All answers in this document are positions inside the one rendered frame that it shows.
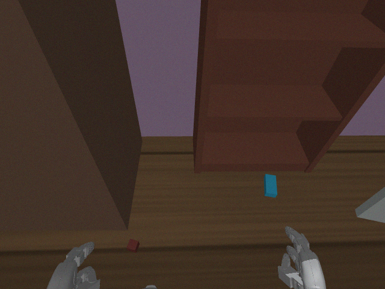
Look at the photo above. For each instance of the bookshelf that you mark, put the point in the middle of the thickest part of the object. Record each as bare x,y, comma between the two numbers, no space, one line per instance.
279,80

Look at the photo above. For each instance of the left robot hand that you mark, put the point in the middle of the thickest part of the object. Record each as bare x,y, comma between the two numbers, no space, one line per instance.
65,275

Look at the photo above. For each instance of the right robot hand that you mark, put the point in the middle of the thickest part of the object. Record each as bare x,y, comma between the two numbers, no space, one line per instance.
306,263

